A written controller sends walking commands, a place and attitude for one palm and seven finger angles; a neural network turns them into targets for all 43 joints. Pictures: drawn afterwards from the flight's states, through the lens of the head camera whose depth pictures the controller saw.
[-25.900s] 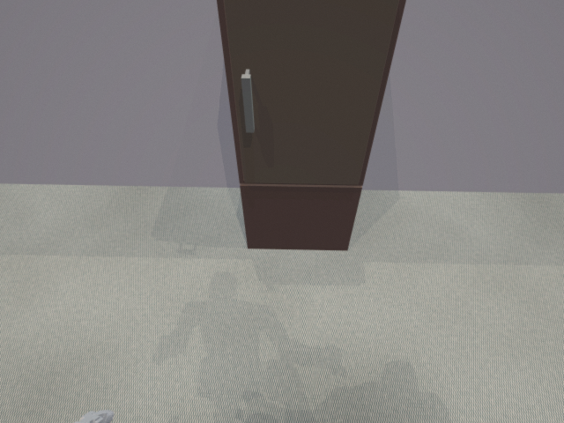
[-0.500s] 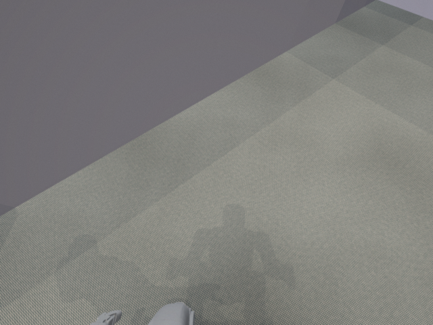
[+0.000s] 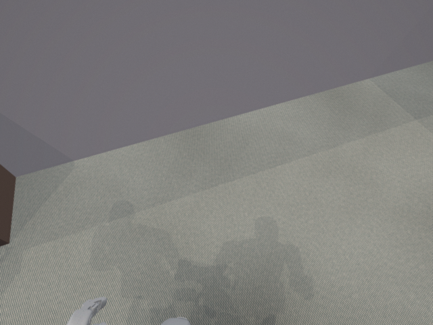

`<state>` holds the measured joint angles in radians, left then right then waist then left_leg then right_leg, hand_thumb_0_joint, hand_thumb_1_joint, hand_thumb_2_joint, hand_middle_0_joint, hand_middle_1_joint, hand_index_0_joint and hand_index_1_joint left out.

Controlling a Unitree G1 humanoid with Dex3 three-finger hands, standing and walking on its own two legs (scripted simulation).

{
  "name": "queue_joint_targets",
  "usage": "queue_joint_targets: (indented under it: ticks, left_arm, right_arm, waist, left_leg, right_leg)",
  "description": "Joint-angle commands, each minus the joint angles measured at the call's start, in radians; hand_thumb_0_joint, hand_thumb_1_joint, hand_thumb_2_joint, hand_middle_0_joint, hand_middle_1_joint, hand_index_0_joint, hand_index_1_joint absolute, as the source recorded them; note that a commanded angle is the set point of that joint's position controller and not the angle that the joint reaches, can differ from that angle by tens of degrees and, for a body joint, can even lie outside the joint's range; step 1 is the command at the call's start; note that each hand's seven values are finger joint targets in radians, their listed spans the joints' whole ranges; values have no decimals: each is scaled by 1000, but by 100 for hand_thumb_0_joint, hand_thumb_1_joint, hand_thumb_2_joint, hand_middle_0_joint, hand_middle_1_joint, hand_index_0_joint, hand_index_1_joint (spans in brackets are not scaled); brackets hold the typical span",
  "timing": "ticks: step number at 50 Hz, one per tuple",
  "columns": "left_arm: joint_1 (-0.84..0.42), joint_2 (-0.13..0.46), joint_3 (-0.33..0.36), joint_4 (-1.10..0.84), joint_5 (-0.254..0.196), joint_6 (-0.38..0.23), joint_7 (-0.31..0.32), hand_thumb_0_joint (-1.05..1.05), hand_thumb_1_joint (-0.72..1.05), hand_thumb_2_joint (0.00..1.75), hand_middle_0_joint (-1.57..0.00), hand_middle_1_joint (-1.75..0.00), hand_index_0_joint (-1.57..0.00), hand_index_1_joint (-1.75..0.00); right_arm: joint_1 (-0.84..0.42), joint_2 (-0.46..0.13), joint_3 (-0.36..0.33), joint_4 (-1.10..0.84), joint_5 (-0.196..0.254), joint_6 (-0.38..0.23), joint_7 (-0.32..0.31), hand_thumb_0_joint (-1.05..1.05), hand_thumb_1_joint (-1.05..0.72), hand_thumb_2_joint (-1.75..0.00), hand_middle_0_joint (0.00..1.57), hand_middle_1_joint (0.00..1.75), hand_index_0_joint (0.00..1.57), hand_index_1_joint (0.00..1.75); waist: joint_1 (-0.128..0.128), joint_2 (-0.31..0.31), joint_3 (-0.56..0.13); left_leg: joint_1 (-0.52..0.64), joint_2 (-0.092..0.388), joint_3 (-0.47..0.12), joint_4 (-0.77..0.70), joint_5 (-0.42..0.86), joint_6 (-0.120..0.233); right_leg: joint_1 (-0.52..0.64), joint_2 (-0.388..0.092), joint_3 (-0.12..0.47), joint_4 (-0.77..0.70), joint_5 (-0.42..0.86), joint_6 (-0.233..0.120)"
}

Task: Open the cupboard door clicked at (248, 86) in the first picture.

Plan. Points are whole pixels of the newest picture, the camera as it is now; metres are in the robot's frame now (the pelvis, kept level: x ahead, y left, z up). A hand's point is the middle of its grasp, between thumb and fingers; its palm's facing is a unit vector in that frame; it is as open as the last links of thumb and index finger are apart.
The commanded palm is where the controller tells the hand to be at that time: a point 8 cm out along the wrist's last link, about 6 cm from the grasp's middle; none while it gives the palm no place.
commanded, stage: turn to face it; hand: left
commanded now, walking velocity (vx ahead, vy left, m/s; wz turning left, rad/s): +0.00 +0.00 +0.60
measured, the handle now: out of the picture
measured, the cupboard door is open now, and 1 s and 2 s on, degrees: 45 45 45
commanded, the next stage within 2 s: take the last steps up to it in 1.70 s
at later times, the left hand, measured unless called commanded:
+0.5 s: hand out of the picture +0.02 +0.23 -0.16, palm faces +0.34 -0.91 -0.25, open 7.4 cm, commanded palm none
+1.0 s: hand out of the picture -0.02 +0.18 -0.17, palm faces +0.61 -0.76 -0.22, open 7.4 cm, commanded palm none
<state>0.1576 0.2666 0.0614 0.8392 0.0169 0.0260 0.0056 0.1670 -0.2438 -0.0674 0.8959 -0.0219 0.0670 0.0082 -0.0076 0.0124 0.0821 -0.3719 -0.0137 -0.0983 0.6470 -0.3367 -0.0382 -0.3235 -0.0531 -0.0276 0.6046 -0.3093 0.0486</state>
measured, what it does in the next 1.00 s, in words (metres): steps on the spot, turning left: left foot, then right foot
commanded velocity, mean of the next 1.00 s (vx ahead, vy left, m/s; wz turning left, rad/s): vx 0.00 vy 0.00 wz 0.60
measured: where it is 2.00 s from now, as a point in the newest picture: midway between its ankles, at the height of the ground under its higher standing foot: outside the picture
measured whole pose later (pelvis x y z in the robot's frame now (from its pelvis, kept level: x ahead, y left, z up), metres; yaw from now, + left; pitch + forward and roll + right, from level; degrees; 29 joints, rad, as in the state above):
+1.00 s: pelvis +0.05 -0.02 +0.00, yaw +38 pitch +1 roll +1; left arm 0.22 0.23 0.04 0.88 0.01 0.04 0.01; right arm 0.11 -0.24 -0.06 0.88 -0.02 0.04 0.03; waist -0.01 -0.05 0.11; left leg -0.33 0.00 0.07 0.63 -0.25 0.02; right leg -0.31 -0.16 -0.17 0.81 -0.49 0.06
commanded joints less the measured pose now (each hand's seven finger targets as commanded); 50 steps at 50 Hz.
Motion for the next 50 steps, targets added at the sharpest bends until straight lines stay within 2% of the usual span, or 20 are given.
queue_joint_targets:
  ticks: [1,3,5,10,14,15,16,17,22,30,31,33,35,38,43,46,47,48,49,50]
  left_arm:
    - [93,193,48,-54,10,-28,29,0,90,90,-20,-30,-20,-30]
    - [8,122,24,-68,5,-28,28,0,90,90,-20,-30,-20,-30]
    - [27,113,24,-64,9,-34,31,0,90,90,-20,-30,-20,-30]
    - [139,166,43,-10,13,-36,28,0,90,90,-20,-30,-20,-30]
    - [89,171,52,-16,-3,-29,18,0,90,90,-20,-30,-20,-30]
    - [87,131,45,-36,-7,-23,12,0,90,90,-20,-30,-20,-30]
    - [37,62,21,-84,-12,-19,8,0,90,90,-20,-30,-20,-30]
    - [-32,93,21,-105,1,-5,16,0,90,90,-20,-30,-20,-30]
    - [0,65,28,-37,-2,5,4,0,90,90,-20,-30,-20,-30]
    - [82,71,29,-31,-6,-8,5,0,90,90,-20,-30,-20,-30]
    - [121,97,36,-26,-5,-16,11,0,90,90,-20,-30,-20,-30]
    - [144,235,57,-37,17,-27,23,0,90,90,-20,-30,-20,-30]
    - [71,160,44,-53,7,-29,36,0,90,90,-20,-30,-20,-30]
    - [20,117,26,-62,8,-32,31,0,90,90,-20,-30,-20,-30]
    - [103,170,47,-24,13,-33,27,0,90,90,-20,-30,-20,-30]
    - [97,178,53,-15,0,-28,18,0,90,90,-20,-30,-20,-30]
    - [82,158,50,-29,-8,-24,13,0,90,90,-20,-30,-20,-30]
    - [61,83,33,-73,-13,-19,5,0,90,90,-20,-30,-20,-30]
    - [-10,81,20,-107,-2,-9,12,0,90,90,-20,-30,-20,-30]
    - [-60,82,21,-108,-1,-3,21,0,90,90,-20,-30,-20,-30]
  right_arm:
    - [-89,-111,-46,-122,5,-19,5,0,-90,-90,20,30,20,30]
    - [-57,-101,-40,-86,3,-10,15,0,-90,-90,20,30,20,30]
    - [-65,-73,-26,-80,10,-11,22,0,-90,-90,20,30,20,30]
    - [-133,-37,-3,-90,16,-27,25,0,-90,-90,20,30,20,30]
    - [-7,-93,-16,-66,10,-37,19,0,-90,-90,20,30,20,30]
    - [42,-173,-37,-60,2,-44,17,0,-90,-90,20,30,20,30]
    - [124,-277,-64,-49,-4,-44,7,0,-90,-90,20,30,20,30]
    - [170,-280,-63,-25,-2,-38,-2,0,-90,-90,20,30,20,30]
    - [2,-191,-37,-68,-4,-54,-26,0,-90,-90,20,30,20,30]
    - [-65,-203,-53,-79,0,-35,-15,0,-90,-90,20,30,20,30]
    - [-78,-178,-50,-88,6,-33,-13,0,-90,-90,20,30,20,30]
    - [-83,-95,-38,-128,13,-35,0,0,-90,-90,20,30,20,30]
    - [-78,-111,-46,-106,7,-21,2,0,-90,-90,20,30,20,30]
    - [-71,-70,-26,-79,9,-11,19,0,-90,-90,20,30,20,30]
    - [-117,-40,-6,-90,16,-27,27,0,-90,-90,20,30,20,30]
    - [-38,-75,-13,-75,11,-37,22,0,-90,-90,20,30,20,30]
    - [29,-135,-29,-60,6,-45,19,0,-90,-90,20,30,20,30]
    - [111,-254,-60,-53,-5,-50,12,0,-90,-90,20,30,20,30]
    - [174,-292,-65,-32,-3,-41,3,0,-90,-90,20,30,20,30]
    - [165,-266,-59,-35,-5,-46,-9,0,-90,-90,20,30,20,30]
  waist:
    - [43,-279,-99]
    - [-4,-270,-61]
    - [3,-243,-89]
    - [65,-216,-140]
    - [-17,-174,-168]
    - [-43,41,-207]
    - [-94,317,-208]
    - [-110,186,-205]
    - [-13,122,-143]
    - [32,136,-128]
    - [57,82,-130]
    - [78,-324,-127]
    - [32,-271,-104]
    - [3,-242,-83]
    - [51,-220,-124]
    - [6,-180,-155]
    - [-38,-54,-198]
    - [-79,261,-223]
    - [-103,220,-216]
    - [-96,174,-197]
  left_leg:
    - [-213,5,27,553,-239,8]
    - [-219,43,57,612,-119,-13]
    - [-180,44,108,467,-123,-29]
    - [-82,11,199,109,-138,-21]
    - [184,15,198,-189,128,15]
    - [362,171,0,-233,356,82]
    - [447,431,-328,-261,770,256]
    - [398,445,-321,-252,668,305]
    - [241,257,-147,-269,523,206]
    - [45,177,-186,-204,336,154]
    - [-43,135,-172,-138,244,117]
    - [-236,-60,68,327,-288,1]
    - [-229,17,27,568,-221,4]
    - [-168,38,102,462,-142,-24]
    - [-64,14,195,112,-125,-18]
    - [124,-2,210,-147,73,5]
    - [300,77,116,-213,285,44]
    - [445,365,-279,-239,673,202]
    - [408,452,-344,-248,727,301]
    - [371,407,-333,-246,645,295]
  right_leg:
    - [122,-396,362,-344,108,-210]
    - [117,-286,140,-291,271,-170]
    - [190,-265,40,-248,469,-159]
    - [341,-295,-10,-142,724,-160]
    - [188,-279,-102,27,577,-74]
    - [-13,-203,-150,207,304,-12]
    - [-264,-72,-138,425,-353,49]
    - [-284,-68,-16,526,-367,31]
    - [-219,-44,28,478,-137,35]
    - [121,48,-31,-13,-2,16]
    - [237,8,2,-160,62,7]
    - [259,-437,414,-369,113,-185]
    - [177,-377,310,-303,263,-218]
    - [177,-271,50,-241,477,-171]
    - [291,-294,-16,-149,633,-157]
    - [226,-277,-90,-6,589,-85]
    - [83,-246,-130,142,449,-34]
    - [-208,-92,-162,378,-190,47]
    - [-269,-65,-44,502,-389,32]
    - [-296,-68,5,550,-334,30]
